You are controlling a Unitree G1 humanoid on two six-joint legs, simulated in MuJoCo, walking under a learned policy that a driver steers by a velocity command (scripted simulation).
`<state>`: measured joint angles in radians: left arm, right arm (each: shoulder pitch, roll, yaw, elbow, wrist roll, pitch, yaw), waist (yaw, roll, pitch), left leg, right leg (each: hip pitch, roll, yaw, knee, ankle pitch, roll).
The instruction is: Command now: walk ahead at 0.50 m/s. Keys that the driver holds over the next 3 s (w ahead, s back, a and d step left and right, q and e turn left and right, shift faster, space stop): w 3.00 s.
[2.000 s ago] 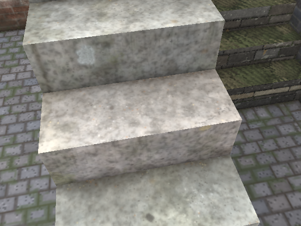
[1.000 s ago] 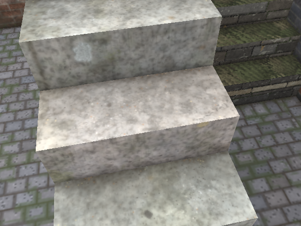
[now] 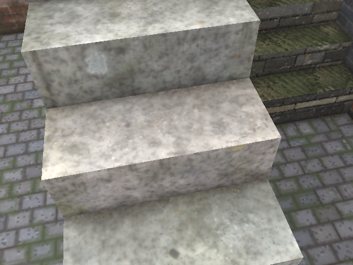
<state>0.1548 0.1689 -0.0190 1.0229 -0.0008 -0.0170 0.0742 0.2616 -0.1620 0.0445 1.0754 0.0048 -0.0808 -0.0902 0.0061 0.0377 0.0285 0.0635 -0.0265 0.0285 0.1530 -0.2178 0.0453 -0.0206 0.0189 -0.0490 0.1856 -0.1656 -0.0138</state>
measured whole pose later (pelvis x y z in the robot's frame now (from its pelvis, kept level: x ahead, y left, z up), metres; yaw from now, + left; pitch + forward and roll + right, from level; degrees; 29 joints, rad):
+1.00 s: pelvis +0.00 +0.00 +0.00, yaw +0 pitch +0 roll -1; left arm 0.14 0.20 0.00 1.07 0.00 0.00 0.06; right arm 0.26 -0.17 0.04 1.05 0.00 -0.09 -0.08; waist 0.01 0.05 0.02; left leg 0.07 -0.04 0.02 0.13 -0.21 0.05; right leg -0.03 0.01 -0.02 0.20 -0.18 0.00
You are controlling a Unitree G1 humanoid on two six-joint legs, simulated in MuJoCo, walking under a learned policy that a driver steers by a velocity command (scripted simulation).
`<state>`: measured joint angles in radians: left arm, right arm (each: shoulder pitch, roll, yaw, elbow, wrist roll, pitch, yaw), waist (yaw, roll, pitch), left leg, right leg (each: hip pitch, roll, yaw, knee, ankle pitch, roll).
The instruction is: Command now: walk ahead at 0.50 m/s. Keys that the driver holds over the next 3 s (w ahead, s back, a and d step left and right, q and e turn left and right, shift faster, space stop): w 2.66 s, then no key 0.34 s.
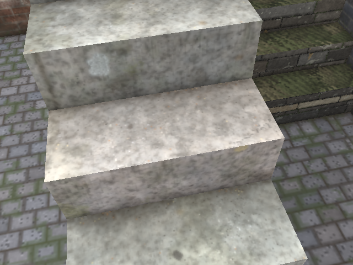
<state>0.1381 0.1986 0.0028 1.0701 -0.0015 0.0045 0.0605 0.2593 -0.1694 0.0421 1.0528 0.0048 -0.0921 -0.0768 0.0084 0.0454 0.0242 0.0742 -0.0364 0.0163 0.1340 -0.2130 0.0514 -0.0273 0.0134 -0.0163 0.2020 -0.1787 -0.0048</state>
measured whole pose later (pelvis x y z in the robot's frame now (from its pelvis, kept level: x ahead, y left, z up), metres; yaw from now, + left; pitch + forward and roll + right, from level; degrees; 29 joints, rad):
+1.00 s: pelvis +0.00 +0.00 +0.00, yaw +0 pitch +0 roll -1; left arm 0.15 0.20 0.00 1.06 0.00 0.00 0.06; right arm 0.25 -0.17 0.04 1.08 0.00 -0.09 -0.08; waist 0.01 0.04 0.02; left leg 0.06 -0.03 0.01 0.15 -0.22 0.05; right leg -0.03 0.02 0.01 0.19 -0.17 -0.01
